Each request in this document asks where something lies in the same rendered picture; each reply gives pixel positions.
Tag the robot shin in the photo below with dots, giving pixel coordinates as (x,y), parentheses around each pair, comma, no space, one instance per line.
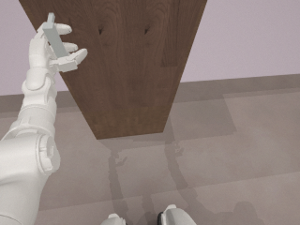
(113,216)
(171,206)

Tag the robot left upper arm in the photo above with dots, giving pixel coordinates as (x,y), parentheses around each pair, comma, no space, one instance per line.
(25,165)

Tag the right robot shin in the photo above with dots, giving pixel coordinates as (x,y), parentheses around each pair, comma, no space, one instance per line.
(171,206)

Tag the cupboard door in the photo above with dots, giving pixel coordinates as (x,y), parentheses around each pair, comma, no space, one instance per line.
(135,48)

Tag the left robot forearm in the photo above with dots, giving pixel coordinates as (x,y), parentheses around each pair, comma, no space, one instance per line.
(38,111)

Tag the handle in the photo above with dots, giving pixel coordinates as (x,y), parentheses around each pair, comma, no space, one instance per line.
(52,35)

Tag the robot left hand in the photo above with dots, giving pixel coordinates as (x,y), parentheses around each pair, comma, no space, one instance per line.
(40,53)

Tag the left robot shin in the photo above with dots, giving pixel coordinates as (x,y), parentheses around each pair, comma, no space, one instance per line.
(113,216)

